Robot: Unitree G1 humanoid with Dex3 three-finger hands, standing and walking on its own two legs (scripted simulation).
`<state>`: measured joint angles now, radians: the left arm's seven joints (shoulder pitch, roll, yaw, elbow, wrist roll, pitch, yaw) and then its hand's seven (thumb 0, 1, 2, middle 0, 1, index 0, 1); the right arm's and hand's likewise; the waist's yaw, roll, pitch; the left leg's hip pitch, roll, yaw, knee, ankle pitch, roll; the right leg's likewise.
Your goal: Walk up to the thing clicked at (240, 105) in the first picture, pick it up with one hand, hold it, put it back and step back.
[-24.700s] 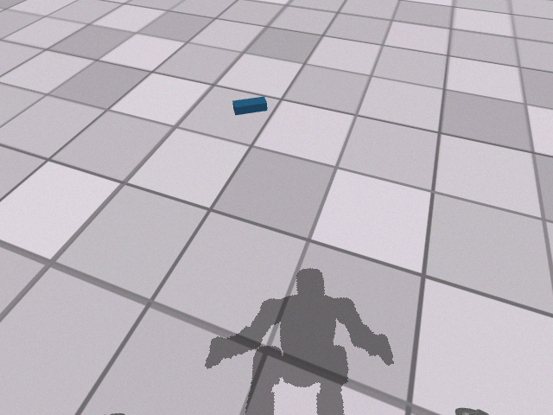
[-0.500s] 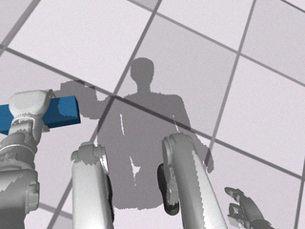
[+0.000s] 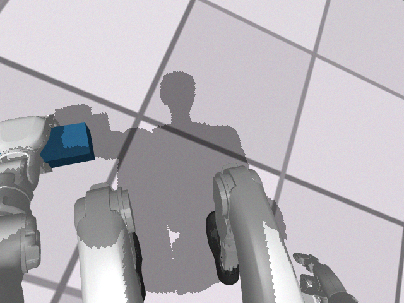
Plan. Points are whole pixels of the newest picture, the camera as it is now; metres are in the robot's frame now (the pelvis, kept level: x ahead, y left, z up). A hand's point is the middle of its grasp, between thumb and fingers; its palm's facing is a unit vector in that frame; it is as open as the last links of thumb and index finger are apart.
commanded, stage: lower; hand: left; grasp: from above
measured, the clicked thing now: (40, 150) +0.42 +0.30 -0.21
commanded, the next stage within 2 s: rest in 0.38 s
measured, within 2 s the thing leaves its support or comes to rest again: rests again in 1.30 s
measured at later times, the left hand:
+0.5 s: hand (49, 153) +0.42 +0.29 -0.24, palm faces -0.46 -0.11 -0.88, open 10.1 cm
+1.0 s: hand (56, 153) +0.43 +0.29 -0.28, palm faces -0.45 -0.13 -0.88, open 10.1 cm
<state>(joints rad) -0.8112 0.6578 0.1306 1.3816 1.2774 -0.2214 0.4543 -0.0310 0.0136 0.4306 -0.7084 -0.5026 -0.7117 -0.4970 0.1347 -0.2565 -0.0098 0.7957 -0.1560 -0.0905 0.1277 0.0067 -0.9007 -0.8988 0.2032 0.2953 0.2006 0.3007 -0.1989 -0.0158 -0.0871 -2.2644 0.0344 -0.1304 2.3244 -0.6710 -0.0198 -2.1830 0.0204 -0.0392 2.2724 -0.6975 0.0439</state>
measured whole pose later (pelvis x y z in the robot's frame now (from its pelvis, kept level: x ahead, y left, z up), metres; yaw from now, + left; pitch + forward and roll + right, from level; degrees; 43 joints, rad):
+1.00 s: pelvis +0.01 +0.00 -0.06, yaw -4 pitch +29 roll -10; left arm -0.84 0.80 0.22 1.56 1.31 -0.27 0.58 -0.03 -0.01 0.42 -0.75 -0.47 -0.75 -0.47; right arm 0.06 -0.28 0.10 0.81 -0.26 -0.14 0.21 0.00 -0.90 -0.90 0.20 0.30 0.20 0.30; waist -0.26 -0.08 0.05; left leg -2.37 0.02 -0.23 2.57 -0.72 -0.04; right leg -2.27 0.05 -0.10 2.46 -0.71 0.06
